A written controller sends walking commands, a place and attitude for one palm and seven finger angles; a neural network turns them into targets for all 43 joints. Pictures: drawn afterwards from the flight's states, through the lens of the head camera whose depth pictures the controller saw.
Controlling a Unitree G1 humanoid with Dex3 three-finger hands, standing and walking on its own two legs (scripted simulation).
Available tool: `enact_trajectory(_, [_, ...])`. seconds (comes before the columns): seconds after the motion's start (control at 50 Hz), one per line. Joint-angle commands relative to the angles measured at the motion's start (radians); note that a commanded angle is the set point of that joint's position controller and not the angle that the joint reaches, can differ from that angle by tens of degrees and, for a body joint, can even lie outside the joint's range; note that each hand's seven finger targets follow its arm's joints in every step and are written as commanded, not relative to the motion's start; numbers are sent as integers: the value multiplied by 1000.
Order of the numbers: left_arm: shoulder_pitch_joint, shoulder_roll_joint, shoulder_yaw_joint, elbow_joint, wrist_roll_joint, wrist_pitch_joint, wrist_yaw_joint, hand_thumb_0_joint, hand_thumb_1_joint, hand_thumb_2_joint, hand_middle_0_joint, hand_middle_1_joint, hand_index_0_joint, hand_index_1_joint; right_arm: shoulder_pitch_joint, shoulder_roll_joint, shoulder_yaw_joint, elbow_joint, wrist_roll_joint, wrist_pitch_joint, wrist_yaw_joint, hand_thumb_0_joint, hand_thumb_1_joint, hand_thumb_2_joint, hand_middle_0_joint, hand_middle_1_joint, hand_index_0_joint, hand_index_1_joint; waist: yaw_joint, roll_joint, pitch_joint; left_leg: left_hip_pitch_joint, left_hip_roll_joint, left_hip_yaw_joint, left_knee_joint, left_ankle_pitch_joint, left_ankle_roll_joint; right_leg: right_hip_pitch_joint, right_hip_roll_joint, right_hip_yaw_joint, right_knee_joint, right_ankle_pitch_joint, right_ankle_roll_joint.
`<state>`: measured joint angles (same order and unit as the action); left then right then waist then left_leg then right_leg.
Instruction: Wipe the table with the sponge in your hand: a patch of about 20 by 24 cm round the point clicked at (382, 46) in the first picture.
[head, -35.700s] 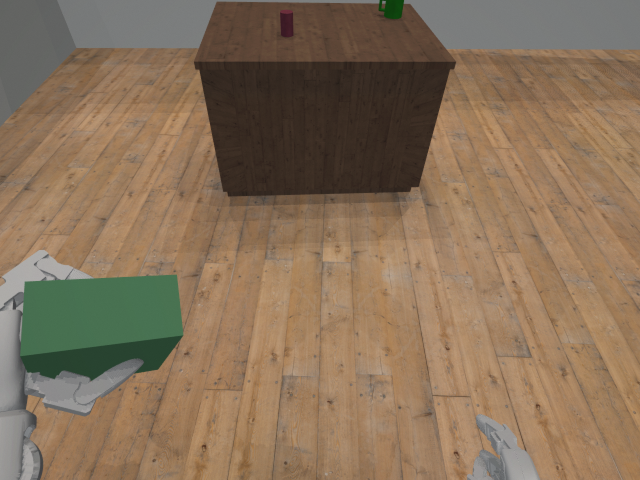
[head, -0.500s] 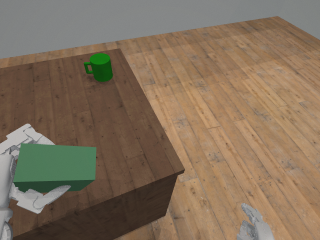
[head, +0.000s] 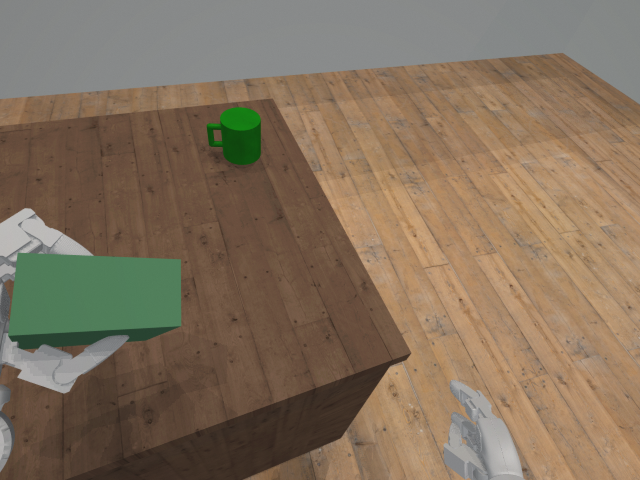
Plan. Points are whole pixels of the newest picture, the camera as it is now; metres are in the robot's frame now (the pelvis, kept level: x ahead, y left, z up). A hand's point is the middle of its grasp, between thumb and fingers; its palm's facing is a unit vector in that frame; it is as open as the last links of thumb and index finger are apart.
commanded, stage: come to a stop and stand still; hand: left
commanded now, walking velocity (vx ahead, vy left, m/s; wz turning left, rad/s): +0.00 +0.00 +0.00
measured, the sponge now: (117, 305) +0.24 +0.22 +0.14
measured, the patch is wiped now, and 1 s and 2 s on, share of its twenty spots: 0.00 0.00 0.00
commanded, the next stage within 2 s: look again from close up in 0.84 s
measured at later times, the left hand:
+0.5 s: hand (100, 322) +0.21 +0.22 +0.16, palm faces +0.37 -0.85 -0.38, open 9.8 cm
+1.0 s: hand (125, 304) +0.23 +0.21 +0.16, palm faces +0.37 -0.85 -0.38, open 9.8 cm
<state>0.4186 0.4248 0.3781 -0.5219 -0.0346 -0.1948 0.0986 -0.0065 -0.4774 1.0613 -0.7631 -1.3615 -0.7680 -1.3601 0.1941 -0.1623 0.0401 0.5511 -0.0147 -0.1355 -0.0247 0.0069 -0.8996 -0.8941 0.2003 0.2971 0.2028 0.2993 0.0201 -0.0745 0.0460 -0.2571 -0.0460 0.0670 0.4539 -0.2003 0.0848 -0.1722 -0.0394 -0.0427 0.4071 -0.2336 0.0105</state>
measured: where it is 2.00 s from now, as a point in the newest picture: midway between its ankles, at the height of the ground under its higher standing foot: outside the picture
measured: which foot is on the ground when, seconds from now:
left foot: down 0.00-1.00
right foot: down 0.00-1.00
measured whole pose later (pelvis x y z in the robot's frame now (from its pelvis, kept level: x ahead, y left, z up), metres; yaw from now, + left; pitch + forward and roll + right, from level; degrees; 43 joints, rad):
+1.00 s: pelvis +0.01 -0.04 +0.00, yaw +0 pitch +1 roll -1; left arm 0.45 0.37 0.33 -0.44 -0.06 -0.15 0.11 -0.01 -0.48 1.06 -0.76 -1.36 -0.77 -1.36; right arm 0.21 -0.21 0.02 0.57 0.01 -0.09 -0.05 0.01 -0.90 -0.89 0.20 0.30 0.20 0.30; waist 0.01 0.00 0.00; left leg -0.24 0.00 0.04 0.43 -0.20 0.04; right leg -0.14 0.01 -0.06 0.36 -0.23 0.00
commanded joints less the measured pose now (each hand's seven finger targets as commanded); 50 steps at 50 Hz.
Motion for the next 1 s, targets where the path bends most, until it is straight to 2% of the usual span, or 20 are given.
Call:
enact_trajectory(0.0, [-52,97,55,-202,-6,-70,16,0,100,1300,-1200,-1600,-1200,-1600,-32,-158,-71,-125,8,-52,-10,0,-900,-900,200,300,200,300,-12,237,-182,155,201,-189,-132,330,-138,-11,9,7,8,1,-30])
enact_trajectory(0.08, [-48,97,67,-133,-5,-54,23,0,100,1300,-1200,-1600,-1200,-1600,-47,-160,-71,-122,22,-41,-16,0,-900,-900,200,300,200,300,-10,159,-139,72,182,-177,-154,125,-137,29,1,17,-50,52,-29])
enact_trajectory(0.1, [-54,68,38,-110,-7,-55,18,0,100,1300,-1200,-1600,-1200,-1600,-43,-165,-69,-122,19,-38,-17,0,-900,-900,200,300,200,300,-13,144,-120,38,178,-186,-177,29,-131,34,4,18,-52,39,-28])
enact_trajectory(0.12, [-68,96,59,-116,-4,-54,21,0,100,1300,-1200,-1600,-1200,-1600,-44,-165,-74,-126,22,-36,-20,0,-900,-900,200,300,200,300,-13,141,-117,12,176,-195,-192,-42,-126,53,0,27,-58,27,-29])
enact_trajectory(0.14, [-85,90,53,-125,0,-57,21,0,100,1300,-1200,-1600,-1200,-1600,-44,-168,-76,-127,22,-36,-21,0,-900,-900,200,300,200,300,-15,152,-112,2,173,-196,-205,-101,-120,49,0,30,-53,16,-30])
enact_trajectory(0.18, [-102,122,78,-142,5,-57,27,0,100,1300,-1200,-1600,-1200,-1600,-61,-162,-73,-131,26,-37,-28,0,-900,-900,200,300,200,300,-12,153,-109,-24,168,-192,-220,-172,-101,63,2,33,-52,9,-23])
enact_trajectory(0.2, [-112,93,53,-136,5,-62,24,0,100,1300,-1200,-1600,-1200,-1600,-58,-160,-70,-132,23,-39,-29,0,-900,-900,200,300,200,300,-14,159,-103,-39,166,-196,-227,-211,-93,65,3,33,-51,1,-24])
enact_trajectory(0.22, [-120,107,59,-151,7,-63,26,0,100,1300,-1200,-1600,-1200,-1600,-57,-159,-71,-137,24,-42,-30,0,-900,-900,200,300,200,300,-13,168,-104,-46,163,-199,-226,-221,-86,72,0,36,-51,0,-24])
enact_trajectory(0.28, [-131,130,73,-199,14,-73,29,0,100,1300,-1200,-1600,-1200,-1600,-63,-162,-73,-132,25,-54,-31,0,-900,-900,200,300,200,300,-13,192,-132,-28,157,-195,-210,-189,-81,83,1,38,-44,18,-26])
enact_trajectory(0.36, [-73,116,74,-158,6,-72,29,0,100,1300,-1200,-1600,-1200,-1600,-49,-161,-75,-126,22,-57,-29,0,-900,-900,200,300,200,300,-10,153,-140,-10,142,-170,-151,-100,-66,77,-20,55,-78,48,-33])
enact_trajectory(0.46, [-41,95,69,-79,-4,-61,24,0,100,1300,-1200,-1600,-1200,-1600,-46,-166,-78,-115,25,-44,-28,0,-900,-900,200,300,200,300,-16,100,-102,9,129,-157,-109,-70,-62,0,-35,87,-131,23,-40])
enact_trajectory(0.54, [-72,92,52,-88,-7,-56,22,0,100,1300,-1200,-1600,-1200,-1600,-58,-169,-79,-115,27,-41,-32,0,-900,-900,200,300,200,300,-17,103,-104,42,125,-153,-91,-31,-58,-30,-40,103,-140,35,-44])
enact_trajectory(0.66, [-83,114,64,-154,-14,-46,31,0,100,1300,-1200,-1600,-1200,-1600,-74,-169,-77,-122,27,-39,-38,0,-900,-900,200,300,200,300,-9,115,-159,68,122,-143,-67,90,-53,34,-45,103,-106,162,-38])
enact_trajectory(0.68, [-75,136,79,-165,-15,-44,34,0,100,1300,-1200,-1600,-1200,-1600,-75,-167,-78,-116,29,-37,-39,0,-900,-900,200,300,200,300,-10,125,-170,72,122,-141,-63,95,-51,37,-47,103,-104,168,-37])
enact_trajectory(0.7, [-77,114,63,-180,-17,-45,34,0,100,1300,-1200,-1600,-1200,-1600,-75,-167,-78,-121,28,-37,-40,0,-900,-900,200,300,200,300,-12,135,-172,76,123,-140,-62,117,-53,43,-48,100,-95,186,-41])
enact_trajectory(0.76, [-43,119,77,-165,-20,-40,35,0,100,1300,-1200,-1600,-1200,-1600,-71,-166,-76,-123,28,-30,-40,0,-900,-900,200,300,200,300,-7,136,-179,82,131,-145,-63,177,-55,61,-44,89,-84,226,-37])
enact_trajectory(0.8, [-36,109,68,-163,-23,-36,34,0,100,1300,-1200,-1600,-1200,-1600,-68,-164,-76,-123,30,-26,-40,0,-900,-900,200,300,200,300,-11,145,-173,87,135,-147,-69,184,-58,52,-43,88,-84,219,-39])
enact_trajectory(0.9, [-23,88,51,-117,-27,-20,26,0,100,1300,-1200,-1600,-1200,-1600,-63,-164,-74,-127,33,-11,-41,0,-900,-900,200,300,200,300,-14,102,-155,87,143,-145,-76,180,-59,41,-41,82,-95,221,-33])
enact_trajectory(0.92, [-26,101,63,-113,-25,-18,28,0,100,1300,-1200,-1600,-1200,-1600,-64,-166,-75,-127,32,-8,-43,0,-900,-900,200,300,200,300,-12,98,-158,86,145,-145,-76,189,-57,48,-42,80,-95,230,-32])
enact_trajectory(0.98, [-60,107,52,-157,-22,-17,28,0,100,1300,-1200,-1600,-1200,-1600,-70,-167,-74,-125,32,-8,-44,0,-900,-900,200,300,200,300,-15,128,-178,102,145,-145,-78,212,-56,61,-41,77,-84,243,-33])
